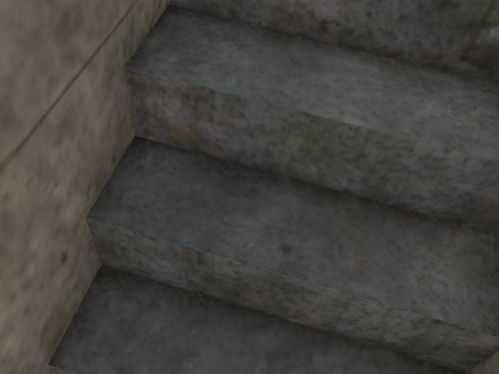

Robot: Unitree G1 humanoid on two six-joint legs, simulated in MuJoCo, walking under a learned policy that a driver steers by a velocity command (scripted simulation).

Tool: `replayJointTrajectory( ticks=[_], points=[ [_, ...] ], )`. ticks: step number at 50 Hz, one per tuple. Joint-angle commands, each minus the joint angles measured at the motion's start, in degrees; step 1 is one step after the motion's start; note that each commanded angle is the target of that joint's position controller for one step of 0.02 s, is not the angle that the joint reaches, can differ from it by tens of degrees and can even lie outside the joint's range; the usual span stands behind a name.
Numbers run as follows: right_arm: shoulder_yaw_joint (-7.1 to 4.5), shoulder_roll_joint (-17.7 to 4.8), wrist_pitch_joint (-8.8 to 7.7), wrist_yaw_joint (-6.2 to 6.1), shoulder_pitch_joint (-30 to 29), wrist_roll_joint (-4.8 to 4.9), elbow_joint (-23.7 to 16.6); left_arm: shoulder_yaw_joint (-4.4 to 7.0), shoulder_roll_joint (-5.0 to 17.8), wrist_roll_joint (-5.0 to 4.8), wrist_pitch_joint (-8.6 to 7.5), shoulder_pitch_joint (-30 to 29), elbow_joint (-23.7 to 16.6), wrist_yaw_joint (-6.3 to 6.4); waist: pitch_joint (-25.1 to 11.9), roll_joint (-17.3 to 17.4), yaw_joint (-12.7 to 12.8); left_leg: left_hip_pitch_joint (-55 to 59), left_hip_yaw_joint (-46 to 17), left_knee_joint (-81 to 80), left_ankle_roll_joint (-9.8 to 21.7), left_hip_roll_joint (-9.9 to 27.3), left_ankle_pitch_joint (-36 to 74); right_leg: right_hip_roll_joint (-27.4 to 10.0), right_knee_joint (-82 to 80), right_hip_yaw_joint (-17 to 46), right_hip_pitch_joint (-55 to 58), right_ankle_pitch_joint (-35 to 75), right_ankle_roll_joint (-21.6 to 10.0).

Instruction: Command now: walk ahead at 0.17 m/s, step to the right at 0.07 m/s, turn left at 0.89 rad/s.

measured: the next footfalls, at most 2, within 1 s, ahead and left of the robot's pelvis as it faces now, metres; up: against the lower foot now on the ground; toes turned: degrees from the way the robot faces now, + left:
right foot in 0.22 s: -0.09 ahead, -0.21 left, -0.04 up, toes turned +10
left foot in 0.58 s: -0.11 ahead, +0.15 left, -0.20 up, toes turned -3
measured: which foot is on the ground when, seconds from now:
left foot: down 0.00-0.22, up 0.24-0.56, down 0.58-0.72, up 0.74-1.00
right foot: up 0.00-0.20, down 0.22-0.44, up 0.46-0.70, down 0.72-1.00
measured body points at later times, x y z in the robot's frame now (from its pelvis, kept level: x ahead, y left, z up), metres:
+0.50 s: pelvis -0.05 -0.01 -0.08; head +0.00 +0.02 +0.37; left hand -0.14 +0.25 -0.22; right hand +0.26 -0.15 -0.08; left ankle -0.08 +0.10 -0.73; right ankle -0.23 -0.26 -0.75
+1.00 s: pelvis +0.00 +0.08 -0.17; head +0.04 +0.08 +0.28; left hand +0.19 +0.27 -0.31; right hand +0.11 -0.21 -0.20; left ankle +0.14 +0.19 -0.70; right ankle -0.15 -0.06 -0.91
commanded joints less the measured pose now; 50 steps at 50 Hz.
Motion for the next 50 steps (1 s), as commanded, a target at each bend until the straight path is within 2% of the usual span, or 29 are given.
replayJointTrajectory(
  ticks=[1, 6, 9, 11, 12, 13, 15, 16, 18, 19, 21, 23, 24, 26, 27, 28, 30, 31, 32, 33, 35, 36, 37, 39, 41, 43, 46, 48, 50],
  points=[
    [-3.22, -8.38, -1.30, -0.39, 2.09, 0.40, -4.45, 0.50, 4.12, 0.00, -0.58, -0.09, -6.39, -1.26, -9.11, 10.08, -0.15, 16.11, -27.88, -16.54, 11.65, 14.73, -17.13, -1.71, 2.61, 4.76, -9.06, -1.39, -0.73],
    [-2.03, -7.88, -2.05, 0.18, 1.31, -1.54, -3.86, -0.62, 1.75, 1.08, 0.28, 5.75, -5.04, -4.96, -10.38, 9.49, 3.21, 6.60, -18.82, -9.70, 11.94, 11.72, -18.19, -1.58, 3.19, 0.70, -1.88, 5.61, -1.95],
    [-0.89, -8.45, -1.70, 3.04, -13.34, -3.14, -6.64, -1.20, 2.76, -1.26, 0.40, 18.77, -1.42, -7.13, -11.57, 16.85, 15.06, -10.53, -5.17, -9.02, 6.66, 7.11, -17.68, -3.20, -22.33, -8.53, 21.19, -0.30, -6.92],
    [-0.12, -3.12, -0.66, 2.66, -22.56, -1.36, -9.51, -1.58, 1.05, 0.41, 0.55, 31.07, 6.32, -6.72, -0.17, 8.95, 18.78, -30.95, 5.20, 12.81, 0.69, 4.23, -16.63, -7.56, -57.42, -9.32, 35.26, 1.55, -14.58],
    [0.59, 1.85, -0.18, 3.11, -17.98, -0.78, -7.64, -2.94, -5.18, 1.11, -0.88, 24.51, 7.91, -7.38, 4.07, -6.26, 13.43, -26.13, 17.33, 41.93, -0.56, -4.34, -22.17, -9.63, -74.78, -8.91, 28.70, 9.02, -18.08],
    [1.57, -2.51, 0.36, 2.93, -17.47, -3.49, -11.79, -3.57, -7.24, 0.94, -3.04, 18.07, 4.18, -8.16, 7.66, -16.35, 10.45, -10.57, 18.19, 49.29, -4.46, -4.31, -28.13, -7.42, -74.87, -6.16, 9.01, 18.17, -19.31],
    [1.21, -1.84, 0.94, 5.30, -12.53, -4.37, -17.91, 0.07, 5.67, -0.71, -5.75, 12.00, 7.17, -5.09, 0.56, -7.95, -5.38, -28.57, 10.66, 52.36, -7.76, 2.83, -20.48, -15.97, -67.35, 7.66, 28.01, 38.14, -13.44],
    [1.93, -0.76, 3.64, 6.48, -21.33, -7.52, -22.08, 2.95, 11.16, -1.08, -5.51, 26.59, 11.75, -2.00, 0.96, 4.84, 1.53, -36.33, 15.92, 65.22, -7.33, 4.11, -16.69, -20.67, -68.46, 13.73, 34.11, 44.99, -8.65],
    [3.40, 2.82, 4.80, 10.01, -23.06, -4.90, -26.70, 3.82, 13.07, -1.91, -6.79, 29.61, 11.98, 0.07, -3.56, -0.91, -0.04, -46.01, 16.61, 72.84, -11.55, 3.27, -23.84, -20.55, -65.19, 11.68, 48.29, 59.83, -7.87],
    [1.16, -4.37, 5.80, 9.36, -11.80, -3.97, -28.26, 5.83, 19.83, -3.83, -8.61, 12.11, 7.78, 1.73, -8.27, -17.84, -11.87, -34.40, -3.56, 65.53, -10.49, 12.48, -23.78, -26.87, -61.30, 23.00, 44.68, 43.89, -8.18],
    [-1.57, -12.07, 6.78, 8.67, -5.74, -1.98, -22.99, 5.60, 15.45, -4.39, -10.36, 0.67, 2.42, 2.37, -20.47, -8.16, -12.67, -30.47, -13.35, 55.40, -7.64, 18.55, -26.11, -26.15, -43.39, 29.21, 47.22, 34.81, -10.89],
    [0.97, -4.57, 4.71, 7.74, -31.30, -5.87, -24.39, 5.63, 11.46, -3.86, -7.89, 19.20, 5.44, 0.52, -11.40, 9.22, 3.08, -15.88, 7.63, 30.61, -5.96, 8.32, -20.58, -13.68, -44.19, 21.36, 31.05, 40.65, -11.19],
    [4.35, 1.96, 0.30, 7.88, -34.35, -4.81, -19.80, 3.16, 1.76, -5.29, -5.69, 21.42, 5.57, -2.79, -14.28, 13.60, 9.64, 3.84, 10.77, 6.06, -4.31, 4.75, -14.20, -3.08, -44.90, 8.30, 25.35, 34.22, -10.08],
    [2.72, 1.99, -4.11, 9.65, -23.96, -6.98, -14.06, 2.98, 5.24, -5.12, -4.68, 8.91, 2.33, -4.23, -8.52, 15.66, 1.07, 27.85, 14.98, -15.77, 1.64, 5.92, 38.77, 0.09, -43.36, -1.63, 12.53, 5.85, -6.85],
    [0.56, -0.51, -4.68, 8.53, -17.96, -9.23, -10.70, 3.41, 8.30, -6.54, -5.16, -2.06, -1.90, -3.18, -1.42, 5.06, -5.45, 22.54, 14.19, -35.33, 2.91, 6.18, 31.99, -1.80, -37.31, 0.13, 18.54, 7.24, -5.76],
    [-1.86, -5.21, -5.79, 6.56, -10.26, -9.07, -6.11, 2.92, 7.34, -5.80, -5.87, -6.18, -5.38, -3.61, 3.93, 6.50, -7.00, 34.58, 11.17, -40.27, 5.11, 11.01, 33.09, 0.79, -30.34, -0.95, 2.99, -11.56, -2.86],
    [-3.07, -13.21, -4.24, 6.09, 2.57, -9.88, 2.19, 0.31, 1.39, -2.84, -7.35, -2.64, -5.21, -3.97, -6.54, 12.15, -4.67, 67.58, 8.84, -8.09, 4.51, 20.44, 107.54, 1.99, -9.86, -7.25, -23.87, -29.11, -1.63],
    [-3.80, -13.78, -4.32, 7.49, 2.38, -8.36, 3.35, -0.22, 2.44, -2.43, -7.63, 10.38, -1.39, -4.67, -21.35, 19.77, -1.25, 75.80, 5.33, -0.17, 9.64, 25.40, 103.67, -3.29, -11.37, -3.27, -23.56, -26.21, -1.16],
    [-5.80, -17.36, -2.16, 7.05, -6.06, -2.42, 1.39, -2.14, 2.53, -2.09, -6.97, 19.06, -0.08, -4.89, -31.56, 34.68, 5.60, 73.00, -1.86, 1.03, 11.46, 27.37, 55.50, -18.42, -34.43, 8.04, -14.73, -19.51, -4.07],
    [-4.19, -12.15, -0.73, 6.39, -9.10, -3.82, -0.11, -2.68, 1.23, -3.74, -4.99, 20.40, 2.28, -5.45, -30.18, 31.73, 5.37, 52.13, -3.85, -8.15, 11.13, 27.04, 40.75, -18.36, -44.86, 4.58, 3.39, -26.21, -6.70],
    [-1.36, -8.02, -1.46, 6.16, -28.84, -5.31, -6.06, -0.52, 2.94, 0.89, -0.46, 21.72, 4.57, -5.00, -19.78, 9.55, 12.87, 16.67, 4.68, -10.48, 9.13, 23.11, 58.18, -5.05, -58.40, -18.15, 38.98, -10.36, -7.17],
    [-0.48, -5.78, -1.87, 4.55, -36.12, -1.11, -7.39, 2.20, 6.96, 2.47, -0.24, 34.03, 9.47, -5.66, -17.06, -4.00, 21.06, 1.60, 11.30, 15.66, 3.14, 18.20, 39.37, -9.46, -65.62, -7.21, 50.77, 2.43, -13.68],
    [0.92, 1.77, -3.92, 3.42, -32.75, 0.15, -8.22, 4.18, 13.96, 3.26, -1.51, 31.19, 9.87, -6.02, -12.29, -28.21, 14.74, -18.12, 23.07, 41.88, -5.89, 2.51, -9.06, -15.86, -63.98, 10.82, 54.06, 10.80, -22.73],
    [0.21, -1.94, -7.01, 2.99, -21.87, 3.14, -7.61, 3.45, 12.75, 1.25, -4.02, 9.85, 1.32, -4.91, -5.80, -17.89, 4.98, -31.97, 10.48, 71.19, -11.16, 3.79, -14.04, -23.81, -67.73, 24.78, 42.59, -4.67, -29.47],
    [1.52, -0.99, -7.70, 2.36, -20.23, 0.76, -10.18, 3.05, 11.27, -1.21, -4.38, 10.28, 3.09, -4.65, -2.60, -5.11, 4.28, -40.84, 8.83, 77.02, -9.28, 8.75, -14.77, -24.62, -72.69, 22.92, 40.13, -10.93, -24.53],
    [1.28, -3.74, -7.35, 2.70, -22.99, 0.53, -15.17, 0.49, 8.28, 1.87, -5.18, 3.08, 0.86, -3.95, 5.97, -12.59, 1.11, -46.70, 5.95, 93.05, -8.43, 8.28, -24.39, -24.10, -74.86, 20.01, 27.36, 3.49, -21.61],
    [2.59, -3.78, -6.52, 2.05, -19.00, -0.26, -17.45, 2.18, 11.67, -1.65, -4.69, -0.44, 0.27, -3.81, 5.54, -8.66, -2.82, -41.45, 6.82, 70.74, -7.08, 13.05, -22.32, -17.57, -80.31, 10.64, 14.64, -4.52, -15.99],
    [3.96, -3.36, -5.09, 2.93, -15.20, -3.24, -18.15, 3.82, 16.74, -1.82, -5.13, -4.37, -0.25, -2.05, -1.31, -10.67, -10.31, -0.82, 17.74, 42.94, -4.76, 11.42, -25.55, -13.72, -94.71, 5.90, -8.16, 4.09, -15.08],
    [-3.78, -13.22, -3.75, 0.55, 13.66, -1.72, -8.17, 4.78, 20.72, 0.36, -6.90, -6.26, 0.73, -5.24, -20.44, -13.97, -23.05, 24.89, 25.04, 50.53, -6.58, -1.15, -27.19, -14.28, -69.69, 4.10, 6.80, 95.49, -13.24]
  ],
)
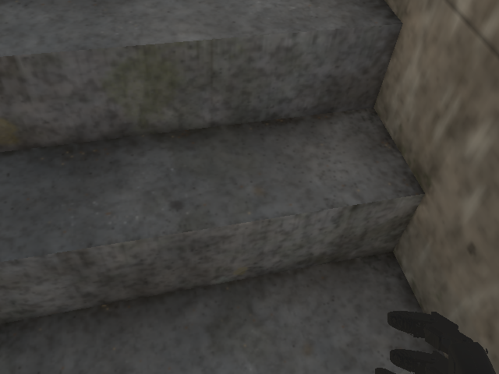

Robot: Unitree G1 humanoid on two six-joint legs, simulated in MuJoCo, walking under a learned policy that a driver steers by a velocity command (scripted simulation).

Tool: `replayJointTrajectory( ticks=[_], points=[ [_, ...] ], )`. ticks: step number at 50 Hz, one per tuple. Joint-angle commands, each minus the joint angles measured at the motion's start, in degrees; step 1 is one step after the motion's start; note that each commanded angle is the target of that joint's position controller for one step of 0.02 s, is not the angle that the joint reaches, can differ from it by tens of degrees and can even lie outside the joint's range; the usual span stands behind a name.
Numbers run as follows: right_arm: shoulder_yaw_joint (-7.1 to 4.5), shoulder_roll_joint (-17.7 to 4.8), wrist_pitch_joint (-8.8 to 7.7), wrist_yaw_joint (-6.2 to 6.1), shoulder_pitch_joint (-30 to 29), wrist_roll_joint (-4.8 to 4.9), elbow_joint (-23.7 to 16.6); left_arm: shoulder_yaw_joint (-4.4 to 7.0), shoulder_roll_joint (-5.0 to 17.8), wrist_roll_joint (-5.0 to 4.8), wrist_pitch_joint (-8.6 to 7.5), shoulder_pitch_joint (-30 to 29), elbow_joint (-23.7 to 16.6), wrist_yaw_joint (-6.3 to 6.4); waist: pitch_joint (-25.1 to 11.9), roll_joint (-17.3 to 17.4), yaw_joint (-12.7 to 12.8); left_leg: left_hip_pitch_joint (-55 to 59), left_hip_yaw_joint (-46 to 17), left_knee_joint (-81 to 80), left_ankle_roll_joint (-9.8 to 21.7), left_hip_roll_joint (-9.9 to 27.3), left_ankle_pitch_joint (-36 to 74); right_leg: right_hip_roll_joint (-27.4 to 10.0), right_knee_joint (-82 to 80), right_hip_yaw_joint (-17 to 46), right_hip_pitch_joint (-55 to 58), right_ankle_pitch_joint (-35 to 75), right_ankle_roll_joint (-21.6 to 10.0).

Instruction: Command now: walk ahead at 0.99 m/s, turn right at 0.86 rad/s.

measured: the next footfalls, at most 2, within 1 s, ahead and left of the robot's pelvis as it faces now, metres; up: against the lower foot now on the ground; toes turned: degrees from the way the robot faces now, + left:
left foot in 0.02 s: +0.12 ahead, +0.17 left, +0.20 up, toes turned -1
right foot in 0.64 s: +0.45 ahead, -0.25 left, +0.40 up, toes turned -13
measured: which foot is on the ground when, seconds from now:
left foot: up 0.00-0.00, down 0.02-0.66, up 0.68-1.00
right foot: down 0.00-0.02, up 0.04-0.62, down 0.64-1.00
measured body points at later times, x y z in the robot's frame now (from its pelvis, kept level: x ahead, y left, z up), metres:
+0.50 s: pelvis +0.16 +0.01 +0.19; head +0.18 +0.02 +0.64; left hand +0.41 +0.15 +0.10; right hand +0.06 -0.22 +0.07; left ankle +0.08 +0.17 -0.55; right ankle +0.24 -0.15 -0.26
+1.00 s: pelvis +0.38 -0.07 +0.39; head +0.36 -0.12 +0.83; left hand +0.29 +0.22 +0.29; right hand +0.59 -0.29 +0.30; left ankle +0.41 +0.09 +0.03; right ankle +0.41 -0.24 -0.35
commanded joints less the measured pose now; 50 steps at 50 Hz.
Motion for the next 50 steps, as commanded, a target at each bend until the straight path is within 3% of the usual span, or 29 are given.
replayJointTrajectory(
  ticks=[1, 2, 3, 5, 10, 13, 19, 22, 24, 27, 28, 29, 30, 32, 33, 34, 35, 36, 37, 38, 39, 40, 41, 42, 43, 44, 46, 47, 50],
  points=[
    [-10.37, -19.01, 0.35, -1.90, 38.06, -1.06, 4.79, 3.49, 15.21, -0.51, -3.91, -26.71, -10.42, -3.91, -15.60, -3.69, -27.03, 57.63, 1.03, -25.69, 3.36, -9.03, 1.29, -0.35, 25.51, -0.95, -26.75, 98.59, -7.81],
    [-11.65, -26.10, 0.48, -1.83, 48.30, -3.64, 12.69, -0.37, -0.05, -2.11, -5.38, -31.73, -15.59, -4.13, -15.38, 33.00, -22.50, 64.18, -34.47, -57.47, 9.73, 2.46, -3.36, 12.52, 54.76, 5.11, -41.22, 28.23, -6.02],
    [-9.35, -23.51, -0.40, -2.65, 23.17, -4.48, 6.96, -1.46, -8.87, -3.64, -3.81, -12.15, -13.01, -3.35, -17.44, 43.27, -1.67, 52.40, -64.29, -77.67, 12.21, 13.54, -7.57, 16.61, 81.20, 16.34, -43.32, 13.08, -4.99],
    [-6.74, -13.18, -0.01, -0.79, 5.78, 0.82, 4.52, -2.37, -5.77, -1.36, -1.85, -5.06, -12.01, -3.32, -6.91, 22.94, 5.38, 31.97, -50.26, -71.21, 11.84, 13.46, -11.97, 11.69, 93.01, 4.70, -44.59, 16.58, -3.62],
    [-5.05, -6.68, -0.01, 0.17, 12.82, -0.91, 12.82, -2.62, -3.30, -1.41, 1.02, -12.52, -13.01, -4.45, 3.26, 5.30, 3.72, 25.49, -18.26, -61.96, 9.01, 9.32, 2.75, 11.44, 96.13, -2.77, -54.21, 14.98, -3.95],
    [-6.89, -11.42, -0.38, -0.32, 18.11, -0.39, 14.32, -3.37, -6.33, -2.57, 1.00, -17.25, -14.65, -2.92, 4.21, 8.48, 1.95, 33.00, -14.80, -68.73, 9.83, 11.78, 7.41, 9.82, 91.71, -3.66, -62.80, 11.37, -0.93],
    [-5.93, -12.81, 0.56, -0.68, 20.21, 0.81, 13.67, -0.97, -1.56, -3.35, 0.97, -21.33, -13.55, -1.21, 6.54, 17.35, -1.07, 44.67, -9.65, -84.26, 16.47, 13.46, 3.22, 3.26, 80.51, -13.08, -61.65, 9.05, 2.98],
    [-6.22, -13.80, 1.72, -1.45, 27.74, 2.95, 15.31, -2.65, -5.28, -3.46, -0.13, -25.44, -15.65, -0.70, 12.65, 16.35, -3.08, 64.33, -12.00, -87.20, 17.76, 16.78, 3.70, 0.06, 92.26, -8.16, -85.49, -2.58, 2.85],
    [-5.51, -10.57, 3.29, -2.07, 36.63, 1.40, 21.75, -6.00, -11.72, -1.06, -1.80, -29.95, -18.73, -0.79, 14.69, 13.84, -5.36, 78.05, -15.13, -83.35, 18.33, 16.58, 15.86, -3.85, 98.66, -11.09, -105.11, -12.08, 4.15],
    [-6.01, -11.41, 4.39, -3.66, 27.47, 1.97, 18.88, -8.98, -13.00, -0.37, -1.46, -29.46, -24.05, -3.53, 8.46, 12.05, -1.29, 64.63, -13.35, -87.34, 16.70, 18.15, 21.69, -10.21, 94.98, -5.74, -95.63, -9.14, 4.03],
    [-7.89, -15.98, 4.37, -2.90, 19.33, -0.93, 17.43, -9.51, -10.59, 0.39, -1.53, -31.98, -23.80, -5.26, 5.35, 3.84, -0.65, 44.11, -7.16, -98.52, 18.22, 14.79, 18.29, -9.47, 73.84, -16.43, -65.82, -1.23, 2.81],
    [-8.36, -15.84, 4.70, -2.52, 22.11, 1.43, 18.18, -10.71, -13.52, 0.41, -1.27, -40.76, -28.72, -5.71, 6.84, 6.47, -3.13, 27.92, -6.74, -105.49, 18.12, 13.48, 25.49, -7.96, 67.10, -18.90, -42.09, -6.65, 1.08],
    [-9.02, -19.06, 4.37, -1.78, 21.88, 4.25, 20.27, -7.01, -7.43, 0.20, 0.12, -28.83, -24.89, -4.75, -0.48, 9.31, 4.49, 30.26, -2.87, -99.70, 18.77, 10.64, 36.75, -2.01, 62.73, -25.29, -25.53, -14.26, 1.66],
    [-8.44, -25.23, 1.58, 0.99, 20.25, 2.64, 23.19, 0.48, 5.76, -0.78, 2.02, 7.87, -17.16, -0.35, -22.68, 17.98, 23.52, 42.15, -3.26, -64.58, 12.97, 8.43, 103.48, 5.70, 50.77, -17.69, 4.01, -20.44, -0.34],
    [-7.51, -19.17, -0.21, 0.60, 13.46, 3.09, 19.58, 2.98, 12.31, 3.07, 2.21, 10.51, -14.05, 0.66, -21.03, 12.19, 23.09, 33.73, -7.56, -50.32, 9.99, 4.28, 103.70, -0.68, 36.50, 2.14, 7.37, -22.36, -4.51],
    [-5.59, -8.47, -0.67, 1.30, 6.52, 3.17, 15.79, 4.25, 19.38, 7.03, 1.55, 13.38, -9.89, 2.55, -22.15, -17.15, 18.25, 21.47, -8.28, -19.20, 5.83, -9.13, 38.64, -17.81, 4.40, 38.13, 5.91, -31.03, -12.49],
    [-5.69, -6.59, -2.24, 2.16, 8.72, 2.41, 16.53, 2.33, 14.94, 6.34, 0.70, 8.41, -11.24, 2.89, -26.15, -12.18, 15.35, 17.78, -17.57, 12.58, 3.98, -9.19, 34.45, -23.94, -3.72, 51.72, 0.81, -39.45, -13.75],
    [-4.37, -2.10, -1.08, 3.02, 2.87, 2.68, 10.45, 1.80, 12.78, 2.72, 0.74, 6.18, -8.35, 2.97, -18.80, -9.68, 10.90, 8.48, -12.88, 19.70, 4.08, -6.30, 35.47, -23.73, -4.60, 43.12, -1.30, -42.80, -10.26],
    [-3.29, 0.30, 0.30, 3.08, 3.39, 1.29, 9.65, 2.11, 10.94, 2.47, 1.11, 1.67, -6.92, 2.49, -11.12, -6.39, 6.74, 3.92, -11.57, 21.98, 5.12, -4.87, 38.24, -24.40, -2.27, 35.76, -7.06, -42.81, -8.81],
    [-3.68, -3.20, 2.39, 4.58, 4.86, -0.10, 12.93, 0.85, 5.32, 0.84, 1.26, -1.40, -6.36, 2.80, -6.30, 0.20, 5.30, 3.96, -10.36, 24.06, 4.27, -1.73, 38.78, -24.45, 3.44, 25.92, -13.33, -33.91, -7.56],
    [-4.60, -10.21, 9.32, 6.06, -0.28, -3.42, 5.42, -0.45, -0.25, 2.14, 3.11, 6.27, 2.25, 7.49, -0.71, 15.39, 6.82, 8.29, -20.15, 45.94, -0.53, -13.65, 25.03, -25.00, 8.65, 31.40, -18.09, 11.71, -7.41],
    [-4.13, -6.50, 10.65, 4.92, 5.69, -1.94, 5.12, 0.11, 0.32, 2.57, 3.65, 10.58, 5.15, 8.76, -0.65, 9.86, 3.38, -2.99, -21.67, 52.62, -2.36, -15.99, 20.74, -28.52, 17.86, 18.70, -9.79, 38.59, -6.22],
    [-1.75, 1.47, 6.16, 3.34, 10.07, 3.82, 8.79, -0.34, 1.15, 0.87, 2.34, -4.07, -1.50, 5.09, -3.83, -12.88, -5.13, -7.24, -16.41, 28.75, 3.54, -0.63, 32.12, -20.11, 8.72, -5.19, -7.65, -6.46, -1.14],
    [-2.81, -2.40, 5.84, 1.35, 15.80, 3.53, 9.58, -0.17, 1.07, -1.04, 2.83, -14.10, -3.81, 3.91, -4.73, -17.38, -8.16, -0.84, -14.16, 23.64, 3.48, -2.06, 31.49, -18.32, 2.61, -9.90, -12.36, -16.31, -0.43],
    [-4.65, -11.10, 11.63, 4.04, 7.10, -3.56, 3.05, -0.57, -2.86, 1.99, 4.71, 2.15, 1.96, 8.76, 3.20, 4.51, -0.70, 0.49, -15.56, 38.24, -1.48, -7.07, 24.07, -20.91, 7.80, -11.82, -13.58, 10.76, -5.83],
    [-5.60, -11.45, 13.74, 5.00, 9.60, -3.95, 2.77, 0.36, 0.04, 3.35, 4.77, 6.53, 3.73, 9.47, 4.45, 5.68, -2.31, 0.94, -13.30, 40.89, -4.57, -8.51, 21.33, -22.67, 9.92, -14.78, -11.50, 32.96, -5.84],
    [-4.60, -6.16, 15.36, 6.02, 13.89, -1.75, 1.64, 2.27, 6.86, 2.23, 5.73, 5.08, 3.06, 8.16, 6.15, -0.59, -7.34, -0.52, -10.43, 44.43, -6.27, -7.43, 16.33, -19.99, 6.25, -25.00, -10.16, 40.32, -4.09],
    [-3.66, -3.96, 10.01, 1.90, 17.23, 4.93, 8.92, 0.96, 9.12, 0.13, 4.90, -12.18, -3.93, 3.30, 0.04, -12.33, -10.63, -1.83, -5.37, 38.70, -4.17, -6.88, 28.45, -15.42, -6.43, -27.01, -11.16, -8.64, -3.30],
    [-6.55, -10.40, 8.15, -3.90, 8.76, 3.59, 8.52, -1.08, 4.06, 4.37, 4.78, -9.44, -6.20, 1.60, 9.73, -9.09, -4.52, 0.72, 2.66, 34.66, -3.18, -6.85, 33.16, -13.59, -13.40, -33.26, -16.15, -14.38, -5.44]
  ],
)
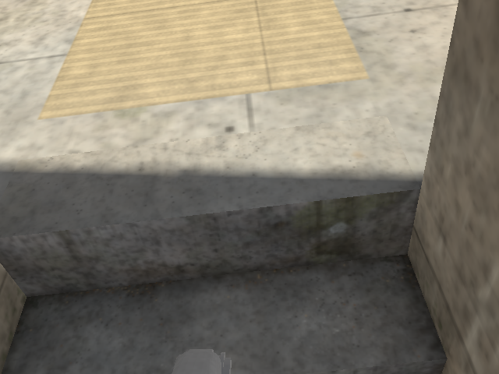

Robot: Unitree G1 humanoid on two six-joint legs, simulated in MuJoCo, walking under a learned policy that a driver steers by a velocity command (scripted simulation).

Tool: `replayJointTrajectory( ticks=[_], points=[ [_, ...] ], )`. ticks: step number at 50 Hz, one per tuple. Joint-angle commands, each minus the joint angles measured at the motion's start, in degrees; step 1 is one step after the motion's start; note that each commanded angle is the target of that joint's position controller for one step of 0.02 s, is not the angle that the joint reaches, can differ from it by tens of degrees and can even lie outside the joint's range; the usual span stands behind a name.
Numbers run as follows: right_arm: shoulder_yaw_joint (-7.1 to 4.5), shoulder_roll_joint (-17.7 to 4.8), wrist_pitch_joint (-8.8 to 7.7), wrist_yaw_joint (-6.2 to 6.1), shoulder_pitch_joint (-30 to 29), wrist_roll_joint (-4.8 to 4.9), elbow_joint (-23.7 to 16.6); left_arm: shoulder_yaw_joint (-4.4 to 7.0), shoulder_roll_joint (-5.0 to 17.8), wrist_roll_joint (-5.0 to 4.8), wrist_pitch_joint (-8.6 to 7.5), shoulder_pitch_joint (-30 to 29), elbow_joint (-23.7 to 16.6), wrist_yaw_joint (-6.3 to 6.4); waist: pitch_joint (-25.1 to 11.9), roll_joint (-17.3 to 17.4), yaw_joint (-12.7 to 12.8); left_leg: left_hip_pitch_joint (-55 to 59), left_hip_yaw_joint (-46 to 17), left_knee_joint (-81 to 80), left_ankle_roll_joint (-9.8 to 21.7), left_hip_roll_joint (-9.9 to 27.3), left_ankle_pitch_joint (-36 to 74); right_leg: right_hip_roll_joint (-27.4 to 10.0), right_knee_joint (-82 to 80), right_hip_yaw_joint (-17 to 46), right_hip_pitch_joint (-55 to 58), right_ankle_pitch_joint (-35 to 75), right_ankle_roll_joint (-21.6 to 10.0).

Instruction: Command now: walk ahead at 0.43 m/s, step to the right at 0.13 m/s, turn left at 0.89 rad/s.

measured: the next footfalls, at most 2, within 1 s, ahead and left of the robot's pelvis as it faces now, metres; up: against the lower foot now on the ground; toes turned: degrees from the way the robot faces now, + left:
left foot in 0.24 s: +0.24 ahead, +0.20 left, +0.20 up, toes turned +20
right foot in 0.76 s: +0.45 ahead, +0.12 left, +0.41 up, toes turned +36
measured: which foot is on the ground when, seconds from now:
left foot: up 0.00-0.22, down 0.24-0.72, up 0.74-0.86, down 0.88-1.00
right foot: down 0.00-0.28, up 0.30-0.74, down 0.76-0.82, up 0.84-1.00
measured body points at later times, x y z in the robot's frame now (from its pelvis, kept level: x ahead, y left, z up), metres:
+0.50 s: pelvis +0.19 +0.16 +0.17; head +0.21 +0.26 +0.61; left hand +0.33 +0.45 +0.05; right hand +0.30 -0.09 +0.09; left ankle +0.20 +0.18 -0.53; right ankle +0.21 -0.06 -0.28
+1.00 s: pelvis +0.28 +0.28 +0.23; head +0.29 +0.37 +0.67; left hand +0.19 +0.46 +0.06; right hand +0.62 +0.25 +0.19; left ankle +0.20 +0.26 -0.52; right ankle +0.39 +0.07 -0.11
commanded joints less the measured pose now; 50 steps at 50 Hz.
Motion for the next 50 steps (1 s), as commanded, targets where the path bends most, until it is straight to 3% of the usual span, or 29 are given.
replayJointTrajectory(
  ticks=[1, 3, 5, 9, 10, 11, 12, 14, 15, 16, 19, 21, 23, 25, 28, 31, 33, 35, 36, 37, 38, 39, 40, 42, 43, 44, 46, 48, 50],
  points=[
    [-2.97, -5.02, -2.11, -4.51, 2.60, 1.49, 1.29, -0.77, 4.68, 3.08, -2.79, -13.60, -10.67, -2.67, 7.08, -15.52, -2.08, -0.51, 7.46, -5.01, 0.69, 2.60, 3.84, -0.87, -21.64, -5.75, -8.47, -11.90, -9.42],
    [-2.14, -2.76, -3.63, -3.91, -1.65, 1.68, -0.85, -0.38, 7.11, 3.24, -3.26, -8.54, -11.12, -2.19, 6.72, -15.43, 0.61, -6.27, 6.83, -8.70, 1.23, 4.74, 2.59, -2.95, -20.93, -5.46, 0.74, -10.75, -10.40],
    [0.08, 1.63, -3.08, -2.06, -9.27, 2.53, -6.69, 1.52, 11.16, -0.87, -2.22, -4.95, -10.81, -0.73, 7.03, -22.61, 3.49, -16.46, 3.96, -13.52, 2.34, 10.22, -11.58, -7.38, -22.06, -2.37, 10.11, -15.64, -9.84],
    [3.23, 5.13, -0.90, 3.07, -6.96, -0.37, -10.88, 4.76, 17.62, -4.46, -2.01, -11.26, -9.07, 0.95, 3.88, -13.46, -0.92, -13.50, 4.61, -35.97, 8.59, 18.64, -34.66, -14.99, -29.42, 0.00, 16.16, -18.25, -11.02],
    [1.61, 1.57, -1.30, 3.84, -0.24, 0.69, -8.70, 4.05, 16.33, -6.01, -1.43, -19.03, -12.73, 0.49, 5.75, -11.95, -5.07, 4.06, 5.80, -52.49, 10.45, 15.76, -36.51, -6.65, -28.70, -7.35, 4.49, -13.01, -11.48],
    [0.97, -0.12, -1.05, 3.56, -4.70, 2.77, -10.17, 4.06, 16.23, -1.86, -4.50, -21.63, -8.93, -0.19, 6.11, -6.94, -5.05, 17.24, 21.12, -44.33, 13.08, 9.29, -35.52, -12.34, -35.71, -4.94, -4.73, 0.57, -14.40],
    [-1.14, -3.10, -1.67, 2.83, 1.16, 2.59, -8.57, 3.89, 17.07, -2.10, -5.64, -24.75, -8.07, -0.68, 5.75, -3.25, -10.23, 17.63, 18.52, -47.48, 18.11, 6.05, -32.76, -10.84, -23.22, -7.50, -1.33, 36.64, -14.93],
    [-7.04, -16.19, -4.44, 3.38, 14.67, -0.36, -5.38, 3.79, 20.14, -5.80, -5.41, -20.19, -10.83, 0.05, -6.73, 13.11, -13.32, 35.22, -6.70, -79.83, 28.08, -1.38, -33.36, 2.38, 18.60, -1.80, -6.76, 65.15, -11.01],
    [-6.45, -16.85, -5.31, 2.41, 15.28, -1.54, -3.71, 2.69, 15.72, -4.58, -6.95, -22.59, -13.94, -1.63, -12.19, 25.09, -7.61, 45.57, -42.96, -109.60, 29.25, 6.14, -43.03, 14.13, 39.86, 8.68, -17.96, 12.76, -7.04],
    [-5.48, -18.95, -7.63, 2.37, 19.38, -2.95, -0.33, 2.08, 12.16, -2.86, -8.26, -27.38, -15.25, -4.57, -18.18, 21.90, -3.74, 51.33, -63.15, -121.21, 17.77, 9.83, -42.89, 22.63, 57.74, 27.29, -24.00, 6.24, -4.26],
    [-3.58, -14.23, -9.55, 2.78, 19.40, -2.16, 5.89, -0.08, 0.79, 0.23, -8.61, -28.45, -14.62, -5.60, -12.39, 9.44, -0.35, 49.26, -41.55, -106.89, 11.47, 7.59, -17.85, 20.04, 77.83, 27.65, -36.21, 12.04, -3.12],
    [-4.15, -13.38, -7.25, 0.29, 6.87, -0.62, 3.67, -0.69, 0.02, 0.88, -8.11, -38.65, -20.07, -5.45, -3.35, 15.95, 0.75, 47.56, -30.79, -96.88, 13.75, 6.46, 25.26, 25.55, 92.62, 23.94, -44.33, -6.78, -4.03],
    [-5.07, -13.53, -9.10, 0.83, 10.50, -0.30, 3.53, -1.31, 0.63, 1.01, -7.82, -25.31, -14.00, -5.07, -8.97, -2.95, 2.08, 54.64, -22.38, -95.95, 2.96, 10.74, 47.97, 22.63, 82.42, 28.42, -44.06, -0.23, -2.85],
    [-3.45, -7.89, -7.67, -0.48, 12.66, -0.23, 5.49, -2.94, -4.26, 0.35, -6.10, -21.70, -7.81, -4.87, -8.96, -7.89, 1.08, 56.93, -17.71, -98.11, -1.27, 14.25, 55.18, 21.68, 75.42, 32.31, -47.09, 1.99, -4.09],
    [0.84, -1.13, -5.86, -1.55, 8.49, -2.87, 7.94, -1.69, -7.78, -3.42, -3.07, -13.39, -3.95, -5.92, -11.35, -3.01, 4.46, 55.68, -10.15, -102.83, 1.99, 15.43, 54.45, 28.46, 85.26, 34.62, -43.54, 2.37, -1.09],
    [0.72, -10.36, -1.34, -3.19, 1.03, -2.03, 2.06, -1.08, -5.05, -2.36, -2.74, -16.81, -7.61, -2.09, -0.90, 3.18, 3.87, 52.85, -4.94, -106.31, -3.51, 15.32, 46.18, 35.62, 88.83, 36.82, -58.94, -0.05, 3.80],
    [0.94, -12.78, 2.95, -5.32, -5.33, -3.52, -5.44, -1.84, -3.87, -0.53, -2.47, -10.61, -8.33, 0.88, -3.22, 15.14, 7.35, 51.29, 6.83, -112.76, -13.04, 9.57, 75.48, 40.47, 75.54, 24.50, -53.10, -7.45, 6.44],
    [-1.60, -15.90, 2.30, -7.36, -19.35, -1.65, -11.47, 1.44, 7.44, 1.25, -1.72, 6.87, -7.14, 3.47, -8.64, 20.68, 17.11, 44.08, 22.53, -115.13, -18.50, 5.83, 126.21, 43.28, 56.61, 2.52, -25.38, -10.35, 4.89],
    [-2.14, -16.90, 0.82, -9.20, -20.13, 0.93, -13.24, 2.48, 11.12, -0.87, -0.23, 7.23, -6.88, 4.99, -13.09, 5.03, 16.65, 45.86, 22.92, -103.16, -19.37, 4.27, 122.52, 39.95, 47.16, -4.50, -18.26, -0.64, 2.12],
    [-1.41, -13.13, -1.47, -8.35, -13.78, 3.46, -8.54, 1.96, 6.31, -4.48, -0.27, 3.82, -7.79, 4.49, -18.44, -9.99, 14.61, 45.66, 12.49, -75.71, -7.83, 13.35, 56.21, 24.20, 40.39, 11.32, -15.87, 15.13, -2.54],
    [2.81, -8.19, -1.76, -9.34, -21.97, 5.55, -13.97, 0.02, 3.40, -1.66, 1.81, -4.13, -9.46, 3.62, -20.02, -31.94, 10.61, 67.38, 5.70, -52.26, -11.97, 10.35, 1.34, 24.59, 18.07, 23.87, -37.79, 23.59, -6.16],
    [5.17, -3.02, -3.91, -7.00, -15.40, 3.49, -16.30, -1.22, 0.63, -0.84, 0.81, -14.32, -9.46, 1.30, -11.31, -22.37, 2.18, 71.85, 1.75, -52.92, -8.43, 9.60, -11.37, 26.75, 5.94, 25.43, -48.45, 19.90, -5.19],
    [6.17, -1.80, -4.05, -3.43, -11.07, -2.48, -17.10, -1.08, -1.85, -3.11, -2.49, -20.64, -11.16, -0.50, 0.38, -13.06, -3.11, 66.38, -11.14, -61.35, -5.61, 6.52, -19.09, 33.99, 14.08, 40.60, -63.69, 15.74, -5.61],
    [3.29, -0.56, -4.80, -0.40, 18.21, -3.46, 1.70, -0.63, -8.99, -11.83, -1.79, -37.28, -19.84, 0.52, 22.48, 13.60, -11.52, 80.54, -19.35, -123.46, 1.61, 25.53, 16.03, 33.26, 46.85, 40.33, -96.13, -0.99, -2.09],
    [3.75, -0.71, -2.75, 0.77, 5.94, -3.45, 2.90, 0.61, -6.43, -9.64, -1.26, -20.49, -18.07, -0.24, 14.12, 35.52, 0.97, 70.58, 3.09, -124.91, 6.30, 19.51, 49.46, 36.39, 82.23, 25.70, -80.51, -27.02, 1.45],
    [4.84, 0.44, -2.30, 2.47, -7.25, -4.65, -0.56, 1.76, -5.29, -6.69, -1.40, -6.15, -16.34, 0.12, 4.76, 32.49, 8.44, 63.66, 9.20, -113.48, 7.82, 16.59, 74.23, 38.44, 107.92, 24.62, -71.11, -38.85, 2.09],
    [0.26, -9.84, -0.36, 2.43, -10.71, -4.74, 0.60, 1.71, -0.27, -1.78, -1.47, 3.92, -16.33, -3.87, -6.97, 10.04, 13.15, 71.60, 7.45, -98.11, 10.33, 28.31, 96.33, 34.38, 108.49, 32.92, -69.74, -32.12, 1.52],
    [-1.84, -14.83, 0.47, 0.99, -18.64, -5.74, 0.79, 2.42, 2.17, -1.12, -1.06, -2.05, -20.32, -4.41, -14.62, -1.30, 13.53, 83.11, 6.40, -103.33, 8.04, 30.28, 104.15, 31.74, 109.41, 30.31, -74.85, -28.48, 0.50],
    [-3.50, -16.40, 1.03, 0.73, -21.01, -3.84, 3.25, 0.26, -2.58, -0.59, 0.43, -1.67, -20.47, -3.51, -12.82, 0.62, 16.23, 80.66, 14.25, -108.61, 6.20, 27.03, 97.21, 27.72, 99.73, 23.66, -73.47, -23.93, -0.90]
  ],
)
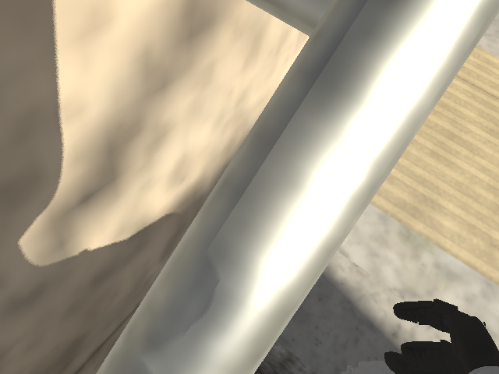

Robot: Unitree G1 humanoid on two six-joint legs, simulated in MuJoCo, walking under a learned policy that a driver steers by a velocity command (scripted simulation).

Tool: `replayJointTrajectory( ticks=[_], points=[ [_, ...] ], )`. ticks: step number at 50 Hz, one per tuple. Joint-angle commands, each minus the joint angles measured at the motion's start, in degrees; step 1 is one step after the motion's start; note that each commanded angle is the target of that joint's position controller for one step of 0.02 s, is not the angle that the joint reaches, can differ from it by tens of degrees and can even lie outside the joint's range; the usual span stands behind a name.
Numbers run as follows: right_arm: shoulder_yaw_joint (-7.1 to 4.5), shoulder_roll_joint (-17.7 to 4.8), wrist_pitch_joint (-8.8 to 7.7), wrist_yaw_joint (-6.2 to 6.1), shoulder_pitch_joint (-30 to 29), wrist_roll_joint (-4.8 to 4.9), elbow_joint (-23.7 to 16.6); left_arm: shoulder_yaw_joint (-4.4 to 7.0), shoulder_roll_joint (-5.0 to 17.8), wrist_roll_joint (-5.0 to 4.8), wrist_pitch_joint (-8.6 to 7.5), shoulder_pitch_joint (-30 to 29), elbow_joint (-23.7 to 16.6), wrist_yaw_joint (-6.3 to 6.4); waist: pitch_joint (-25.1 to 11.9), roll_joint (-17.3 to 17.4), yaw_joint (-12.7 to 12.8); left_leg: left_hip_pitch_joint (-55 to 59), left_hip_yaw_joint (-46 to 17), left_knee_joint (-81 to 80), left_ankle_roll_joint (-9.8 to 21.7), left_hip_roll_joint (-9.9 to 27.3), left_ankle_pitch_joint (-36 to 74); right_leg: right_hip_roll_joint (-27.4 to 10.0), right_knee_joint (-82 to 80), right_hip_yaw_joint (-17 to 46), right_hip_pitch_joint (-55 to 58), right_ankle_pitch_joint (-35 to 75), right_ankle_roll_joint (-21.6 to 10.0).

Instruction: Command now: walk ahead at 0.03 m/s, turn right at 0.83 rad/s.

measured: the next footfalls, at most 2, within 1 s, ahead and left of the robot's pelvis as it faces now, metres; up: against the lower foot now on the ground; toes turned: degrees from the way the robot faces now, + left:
right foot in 0.32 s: +0.11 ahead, -0.20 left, +0.13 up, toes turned -4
right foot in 0.92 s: +0.20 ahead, -0.19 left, +0.14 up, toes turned -47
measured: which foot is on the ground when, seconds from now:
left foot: down 0.00-0.88, up 0.90-1.00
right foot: up 0.00-0.30, down 0.32-0.76, up 0.78-0.90, down 0.92-1.00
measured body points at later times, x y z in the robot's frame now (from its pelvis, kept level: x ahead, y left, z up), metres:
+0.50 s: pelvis +0.09 -0.06 +0.05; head +0.11 -0.02 +0.49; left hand +0.07 +0.19 -0.09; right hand +0.46 -0.21 +0.12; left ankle -0.02 +0.03 -0.70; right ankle +0.06 -0.21 -0.56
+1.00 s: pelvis +0.17 -0.10 +0.08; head +0.30 -0.13 +0.50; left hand +0.49 +0.03 -0.05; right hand +0.16 -0.46 +0.01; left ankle +0.13 +0.11 -0.32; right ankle +0.16 -0.19 -0.57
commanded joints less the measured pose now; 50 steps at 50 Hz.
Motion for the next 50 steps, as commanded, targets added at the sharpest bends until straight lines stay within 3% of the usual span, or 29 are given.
replayJointTrajectory(
  ticks=[1, 6, 12, 14, 17, 18, 19, 22, 24, 25, 27, 30, 31, 33, 34, 35, 36, 37, 38, 39, 40, 42, 43, 44, 45, 46, 47, 49, 50],
  points=[
    [-6.19, -17.95, 0.43, -0.90, -7.58, 1.03, -1.90, -0.97, 6.55, 1.22, 1.71, 5.84, -5.36, -0.29, -13.68, 4.90, -0.42, 21.06, 3.75, -6.16, -4.21, 14.79, 94.65, -7.88, -4.76, -6.41, -10.95, 4.75, -1.37],
    [-5.29, -15.64, 2.86, -0.88, -11.91, 1.83, -2.35, -1.22, 6.99, 0.28, 3.92, 8.51, -4.40, 1.12, -11.40, 7.39, -0.32, 24.23, 11.13, -12.09, -4.77, 13.61, 84.37, -12.92, -14.28, -10.37, -5.62, 6.55, -3.36],
    [-5.34, -17.03, 5.24, -0.49, -23.15, 3.34, -4.62, -1.50, 8.24, -1.57, 1.67, 14.89, -4.72, -2.47, -12.55, 12.80, 2.90, 23.07, 15.31, -8.60, -6.02, 10.09, 95.07, -15.88, -40.26, -17.60, 13.52, 9.36, -8.66],
    [-5.62, -15.87, 3.58, 2.29, -26.82, 2.96, -6.51, -1.03, 7.90, -1.85, 2.16, 17.47, -4.52, -4.38, -11.09, 11.91, 1.46, 25.58, 11.11, -5.41, -6.24, 12.00, 92.39, -14.92, -52.65, -17.07, 14.66, 11.80, -8.26],
    [-3.35, -9.53, 1.74, 3.10, -23.48, 7.43, -7.37, 1.68, 12.34, -0.32, 1.06, 17.55, -5.00, -4.45, -14.78, 14.18, -0.16, 29.18, 6.75, 6.32, 1.76, 10.38, 79.52, -13.28, -70.70, -12.66, 23.12, 13.52, -11.96],
    [-2.18, -7.79, 2.39, 3.82, -26.19, 7.19, -12.38, 2.38, 12.96, 0.68, -0.27, 16.46, -2.95, -5.30, -9.44, 3.23, -0.13, 23.94, 6.55, 15.27, 0.00, 4.01, 55.35, -10.43, -86.88, -9.70, 25.23, 29.41, -11.69],
    [-0.42, -2.73, 3.44, 5.58, -25.65, 2.65, -13.68, 1.49, 11.13, 0.67, -0.42, 6.49, -2.51, -6.05, -4.29, -13.15, -10.43, 20.78, 4.96, 20.15, -2.42, 0.14, 25.35, -8.42, -91.95, -5.39, 15.99, 35.63, -12.84],
    [-3.01, -9.82, 3.78, 3.21, -12.28, 0.03, -9.18, 3.38, 9.21, -5.75, -4.42, -3.71, -9.97, -5.95, 4.15, -2.41, -13.98, 12.31, -2.27, -6.76, -4.85, 2.17, 19.01, -5.75, -88.59, 3.67, 12.59, 17.35, -9.50],
    [-4.92, -11.71, 4.08, 0.88, -20.24, -3.96, -4.10, 2.20, 4.21, -6.17, -1.98, 2.53, -8.75, -5.66, -0.37, 12.69, -4.59, 11.77, 0.80, -10.76, -8.81, 10.93, 65.41, -3.04, -50.28, 0.12, 14.33, -2.39, -6.88],
    [-6.92, -14.20, 4.13, 0.98, -21.48, -4.99, -3.76, 2.70, 7.34, -6.51, -1.81, 8.12, -10.41, -5.84, -8.45, 6.82, -3.51, 13.60, -2.58, -2.16, -10.26, 17.15, 90.51, -4.65, -43.37, 4.16, 16.92, 3.71, -6.69],
    [-6.91, -11.70, 2.06, 4.01, -26.58, 0.08, -5.28, 1.12, 4.47, -3.73, 0.35, 19.53, -3.83, -3.07, -15.27, 6.96, -1.89, 21.60, -3.30, 1.86, -4.50, 17.02, 94.38, -7.06, -50.37, 0.58, 17.63, 9.23, -6.53],
    [-4.16, -5.74, 2.01, 4.90, -31.05, 0.63, -5.87, 2.42, 9.67, -6.75, 2.06, 11.55, -5.82, -2.51, -2.92, 4.46, -3.04, 14.05, 4.01, -6.37, -5.38, 10.22, 55.40, -5.69, -61.44, -1.74, 16.82, 11.68, -8.73],
    [-5.14, -8.46, 1.69, 4.33, -28.91, -0.14, -5.70, 3.70, 12.63, -8.57, 0.51, 7.37, -7.36, -3.39, -1.23, 5.79, -3.35, 12.34, 5.01, -8.71, -6.05, 7.78, 55.93, -5.19, -70.95, -5.76, 20.66, 13.39, -9.33],
    [-6.39, -13.43, 3.68, 2.44, -18.52, -0.49, -5.78, 4.56, 14.80, -7.68, -4.59, 5.19, -8.94, -4.70, -0.64, 5.39, -4.55, 17.21, 6.41, -4.84, -7.39, 2.98, 80.20, -0.81, -81.54, -11.99, 23.58, 31.70, -8.38],
    [-6.08, -11.44, 3.86, 1.72, -9.62, 3.63, -6.99, 5.55, 16.04, -5.34, -8.62, -0.19, -9.47, -2.94, -2.37, 7.96, -6.47, 17.74, 9.11, 4.11, -5.42, -11.06, 57.71, -1.98, -82.89, -7.10, 25.27, 52.99, -8.48],
    [-4.47, -5.12, 3.00, 1.17, -8.54, 1.75, -10.67, 5.31, 18.74, -4.88, -10.00, -6.02, -9.73, -2.77, -1.83, -2.28, -13.02, 9.32, 4.69, 0.27, -5.86, -13.61, 11.17, -4.78, -86.61, 4.74, 29.39, 66.99, -10.32],
    [-4.63, -6.85, 2.94, 3.30, -8.23, -1.94, -16.21, 7.80, 23.98, -2.56, -10.97, -8.34, -8.79, -4.30, -4.83, -2.67, -13.72, 10.20, 1.63, 3.58, -4.58, -15.76, -18.31, -5.89, -95.29, 11.98, 33.97, 84.60, -7.20],
    [-5.89, -6.66, 2.18, 2.89, -1.18, -3.50, -15.53, 7.83, 22.16, -2.64, -11.77, -11.66, -10.82, -3.91, -10.31, -7.10, -17.92, 7.25, -5.69, -3.05, -7.61, -9.50, -20.24, -6.83, -84.12, 12.70, 37.10, 92.49, -6.31],
    [-7.25, -5.70, -0.15, 1.42, 7.84, -4.92, -8.11, 3.72, 9.74, -7.52, -11.26, -17.07, -13.26, -3.88, -7.53, -1.27, -23.19, 10.56, -6.87, -22.70, -9.46, -0.17, 13.67, -3.26, -56.25, 1.87, 24.12, 84.07, -5.54],
    [-7.41, -6.94, -0.63, 1.93, 19.03, -1.91, 2.40, 2.64, 5.49, -9.53, -8.85, -15.74, -11.90, -2.29, 2.18, 19.00, -20.91, 31.09, -9.87, -29.65, -9.77, 6.52, 57.54, 6.38, -25.82, -9.36, -9.06, 13.39, -1.81],
    [-4.98, -2.64, -0.56, 2.37, 17.30, -0.24, 6.56, 1.00, 4.09, -9.95, -6.88, -13.12, -13.22, -1.59, 11.15, 17.90, -15.39, 27.18, -2.22, -26.02, -12.67, 5.14, 73.05, 5.63, 0.91, -16.94, -23.41, -1.71, -2.60],
    [-7.25, -10.83, -3.06, -0.20, 2.13, -0.85, 3.96, -0.56, 8.24, -7.62, -7.79, -10.99, -17.15, -3.73, 3.62, 14.75, -4.88, 15.66, 10.97, -13.27, -17.61, -5.18, 133.63, 3.10, -27.48, -26.36, -0.52, -13.24, -5.20],
    [-10.44, -21.59, -2.72, -0.98, -0.83, -1.23, -1.02, 1.31, 19.21, -3.34, -9.05, -6.86, -15.41, -4.97, -17.35, 19.21, -4.44, 26.34, 9.65, -4.31, -17.95, -7.91, 156.66, -0.31, -59.72, -30.20, 19.72, 6.88, -6.19],
    [-12.51, -24.69, -2.50, -3.69, -0.41, 1.07, -5.71, 2.42, 23.87, -0.28, -8.27, -3.79, -12.36, -5.23, -30.05, 18.89, -4.31, 31.30, 8.87, 9.73, -24.24, -10.75, 163.36, 3.26, -81.98, -30.58, 35.68, 18.65, -6.36],
    [-11.04, -20.19, -2.76, -6.21, 3.08, 3.92, -4.08, 3.01, 23.50, -4.29, -6.98, -8.37, -10.16, -6.93, -34.00, -8.87, -8.18, 14.85, -4.86, 39.30, -18.47, -4.69, 78.90, -7.54, -85.70, -10.89, 49.57, 38.28, -12.88],
    [-8.27, -14.39, -5.52, -5.92, -3.30, 6.17, -4.79, 3.27, 25.11, -2.56, -6.72, -7.95, -10.95, -7.49, -35.36, -21.28, -4.58, -7.27, -8.89, 66.92, -14.27, -10.62, 8.86, -9.03, -96.65, 8.99, 66.82, 41.39, -21.70],
    [-7.48, -15.58, -9.34, -3.94, -11.04, 5.22, -10.19, 4.79, 27.31, 1.15, -9.24, 6.97, -8.27, -7.03, -46.68, -30.03, 1.00, -49.06, -22.13, 116.85, -16.03, -19.50, -22.56, -25.43, -86.80, 37.78, 106.78, 67.85, -38.30],
    [-4.01, -12.03, -13.67, 3.06, -20.27, 1.70, -15.65, 4.96, 21.02, 2.68, -7.36, 19.14, -2.23, -2.81, -49.55, -9.00, 3.27, -70.36, -29.48, 131.16, -8.73, -18.40, -29.67, -28.13, -95.94, 47.56, 113.05, 64.32, -32.60],
    [-1.48, -6.75, -12.10, 3.88, -15.20, 0.78, -15.01, 3.67, 18.13, -1.27, -7.41, 12.22, -3.24, -2.43, -40.00, 7.61, -3.28, -72.26, -23.52, 117.25, -6.47, -16.03, -26.87, -22.88, -95.75, 40.72, 106.87, 56.77, -26.75]
  ],
)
